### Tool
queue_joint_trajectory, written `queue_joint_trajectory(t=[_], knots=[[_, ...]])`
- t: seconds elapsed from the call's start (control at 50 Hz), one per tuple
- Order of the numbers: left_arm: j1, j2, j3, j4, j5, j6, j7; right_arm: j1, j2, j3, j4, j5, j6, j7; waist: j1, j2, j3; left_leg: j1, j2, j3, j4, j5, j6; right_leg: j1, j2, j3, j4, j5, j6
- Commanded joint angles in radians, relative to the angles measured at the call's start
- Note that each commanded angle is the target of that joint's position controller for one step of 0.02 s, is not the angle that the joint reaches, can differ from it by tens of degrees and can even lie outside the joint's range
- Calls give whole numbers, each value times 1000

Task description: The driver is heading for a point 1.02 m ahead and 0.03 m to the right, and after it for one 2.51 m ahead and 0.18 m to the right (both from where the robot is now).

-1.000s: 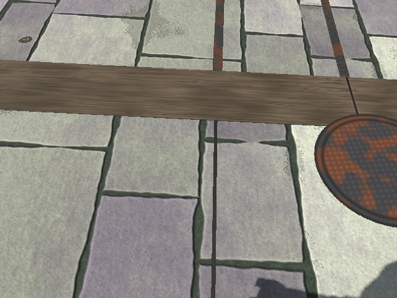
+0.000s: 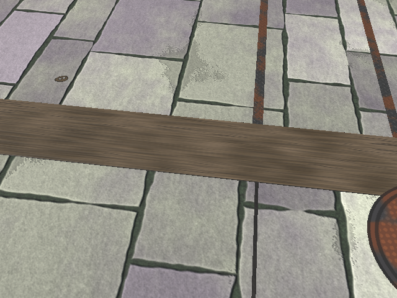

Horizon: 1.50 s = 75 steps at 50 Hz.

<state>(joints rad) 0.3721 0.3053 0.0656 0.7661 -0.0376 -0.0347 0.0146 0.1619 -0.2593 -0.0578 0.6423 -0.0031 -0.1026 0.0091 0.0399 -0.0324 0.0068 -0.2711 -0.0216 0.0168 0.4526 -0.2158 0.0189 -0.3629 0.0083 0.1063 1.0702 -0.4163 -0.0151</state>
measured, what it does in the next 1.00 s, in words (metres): walks ahead: right foot, then left foot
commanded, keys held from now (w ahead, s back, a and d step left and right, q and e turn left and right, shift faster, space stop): w+e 0.28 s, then w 0.02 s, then w+q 0.70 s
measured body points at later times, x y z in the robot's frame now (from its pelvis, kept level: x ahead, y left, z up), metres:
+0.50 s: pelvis +0.26 -0.08 -0.01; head +0.30 -0.11 +0.44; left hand +0.47 +0.13 -0.10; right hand +0.27 -0.38 -0.14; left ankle +0.19 +0.10 -0.64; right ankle +0.30 -0.17 -0.74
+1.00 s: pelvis +0.55 -0.08 -0.02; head +0.59 -0.07 +0.43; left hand +0.60 +0.20 -0.15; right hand +0.72 -0.33 -0.12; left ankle +0.63 +0.00 -0.74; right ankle +0.37 -0.22 -0.65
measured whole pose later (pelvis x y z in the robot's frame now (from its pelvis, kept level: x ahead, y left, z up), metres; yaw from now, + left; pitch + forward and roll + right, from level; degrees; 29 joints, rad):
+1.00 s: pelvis +0.55 -0.08 -0.02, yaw +4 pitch +1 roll +0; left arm 0.31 0.29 0.05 0.83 0.08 -0.08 -0.05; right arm 0.18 -0.28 -0.06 0.69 -0.05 -0.08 0.04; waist -0.01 -0.01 0.05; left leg -0.45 -0.08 0.04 0.63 -0.20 0.11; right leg -0.20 -0.02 0.01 1.11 -0.43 -0.02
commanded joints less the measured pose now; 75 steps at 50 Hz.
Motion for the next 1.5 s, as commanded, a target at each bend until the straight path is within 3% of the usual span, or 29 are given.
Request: queue_joint_trajectory(t=[0.02, 0.26, 0.32, 0.34, 0.36, 0.38, 0.4, 0.42, 0.46, 0.52, 0.6, 0.82, 0.88, 0.92, 0.94, 0.96, 0.98, 1.0, 1.04, 1.1, 1.18, 1.28, 1.34, 1.36, 1.38, 1.4, 1.42, 1.46, 1.5], knots=[[-77, 82, 24, -101, 4, -12, -11, 89, -93, -33, -6, -10, -3, -5, -69, 146, 37, 256, 281, -277, -264, 23, 148, -373, -110, 24, 100, 110, 3], [-362, 32, -9, -224, 13, -13, -75, 135, -212, -66, 94, 25, 4, -18, -104, 83, 90, 267, 285, 92, -291, 352, 117, -279, -90, -117, -400, 399, -17], [-317, 73, 15, -238, 22, -8, -76, 174, -249, -73, 117, 37, 24, -20, -46, 110, 11, 324, 301, 128, -110, 788, 99, -99, 2, -178, -443, 264, -87], [-189, 106, 37, -209, 20, -4, -69, 177, -248, -66, 126, 38, 31, -20, 38, 102, -62, 288, 287, 147, 45, 880, 85, 90, 41, -189, -489, 279, -121], [-31, 156, 65, -169, 17, 4, -52, 184, -224, -50, 126, 34, 31, -23, 122, 84, -136, 142, 253, 166, 257, 791, 56, 353, 40, -152, -514, 326, -150], [61, 280, 86, -150, 31, 4, -34, 276, -99, -6, 84, -2, 21, -13, 73, -161, -285, -257, 132, 162, 682, 40, -3, 768, -255, 283, -499, 319, -273], [85, 246, 67, -170, 28, -5, -35, 303, -110, 7, 107, 16, 0, -2, 83, -157, -501, -370, 16, -60, 907, -407, -12, 834, -431, 697, -676, 163, -387], [44, 183, 46, -161, 37, -16, -44, 163, -210, -26, 82, 64, -7, 4, 118, -48, -359, -452, 58, -129, 953, -345, -1, 716, -396, 554, -731, 141, -321], [-77, 124, 26, -133, 34, -32, -44, 85, -178, -17, 58, 50, -5, -5, 35, -11, -109, -446, 145, -97, 818, -183, 4, 402, -313, 277, -774, 246, -245], [-163, 70, 16, -124, 49, -64, -47, 186, -144, -21, 105, 37, 40, -9, -49, -54, -56, -291, 181, -112, 747, -46, -18, 200, -251, 96, -885, 331, -223], [-155, 75, 23, -72, 59, -88, -35, 126, -111, -18, 94, 33, 61, -17, -48, -17, 24, -383, 167, -147, 615, 105, -47, 191, -229, -74, -943, 461, -198], [-51, 144, 45, 12, 28, -32, -5, -138, -67, 7, -35, 24, 43, 52, 42, 7, 105, -473, 105, 11, 172, 187, 24, 495, -289, -263, -863, 708, -142], [-83, 188, 55, 1, 23, -8, 11, -34, -120, -22, -42, 26, 55, 58, -44, -54, -8, -270, 3, 98, 181, 38, 87, 520, -282, -303, -629, 1191, -107], [-113, 178, 45, -12, 18, -6, 19, 251, -221, -79, 15, 29, 65, 34, -208, -8, -159, 180, -31, 36, 82, 104, 164, 303, -217, -328, -207, 1062, -47], [-34, 47, 6, -60, 51, -27, 8, 298, -331, -103, 27, 30, 70, 15, -138, 236, -242, 544, 222, -428, 66, 61, 313, -132, -58, -306, 168, 238, 21], [149, -37, -56, 22, 233, -73, -121, 533, -180, -28, 88, -106, 41, 17, -204, 140, -613, 874, 262, -751, -47, -111, 432, -263, 33, 28, 173, -40, -31], [-84, 17, -21, -25, 161, -94, -118, 505, -145, -45, 138, -104, 12, 24, -248, 114, -89, 693, 243, -697, -94, -154, 326, -591, 41, 48, 305, -20, -16], [-170, 58, -28, -66, 136, -113, -97, 401, -150, -43, 145, -71, -12, 27, -216, 97, -12, 527, 234, -569, -128, -136, 309, -605, -22, 46, 313, 21, -15], [-137, 52, -41, -86, 155, -104, -54, 220, -52, 8, 130, -40, -30, 39, -80, 44, -43, 251, 189, -432, -152, 17, 289, -439, -101, 35, 202, 137, -13], [-110, 73, -45, -108, 121, -63, -23, 56, -92, 11, 64, -47, -43, 49, 8, 68, -59, -64, 166, -335, -214, 371, 325, -236, -121, -13, 109, 114, 54], [-176, 27, -71, -115, 84, -42, -28, 111, -217, -28, 61, -46, -71, 81, -18, 61, -53, -162, 56, -168, -158, 717, 236, -23, -67, -121, -285, 286, 126], [-257, 89, -55, -93, 69, -59, -25, 185, -213, -52, 51, -44, -35, 99, -60, 97, -42, 115, 150, -344, -39, 672, 207, -101, -30, -62, -548, 434, 79], [-93, 177, -29, -31, 40, -95, 0, 119, -136, -23, 8, -35, -27, 96, 23, -5, -204, 47, 16, -289, 179, 689, 52, 275, -94, -46, -633, 929, -111], [-19, 261, -8, -45, 37, -102, 6, 249, -38, 10, -14, -51, -31, 82, -24, -201, -425, -137, -113, -225, 381, 172, -36, 625, -357, 242, -642, 1328, -403], [5, 195, -15, -45, 71, -81, -2, 286, -71, 1, -1, -53, -19, 62, -3, -205, -493, -307, -152, -148, 618, -475, -79, 730, -507, 443, -697, 1171, -506], [-29, 192, 1, -49, 82, -77, 7, 193, -139, -17, -13, -60, 8, 52, 17, -50, -311, -346, -65, -146, 739, -479, -73, 535, -449, 363, -739, 863, -389], [-123, 151, -9, -60, 59, -70, 5, 176, -148, -20, -1, -70, 28, 31, -27, -54, -181, -350, -2, -126, 762, -405, -85, 360, -364, 250, -795, 635, -284], [-294, -48, -84, -108, 17, -71, -21, 237, -81, 5, 48, -89, 37, 34, -122, -65, -130, -175, 85, -141, 611, -386, -131, 130, -256, 107, -817, 589, -171], [-406, 43, -59, -129, 18, -81, -42, 266, -39, 27, 67, -62, 38, 90, -177, -26, -129, 42, 82, -31, 391, -334, -201, -57, -133, -57, -770, 671, -104]])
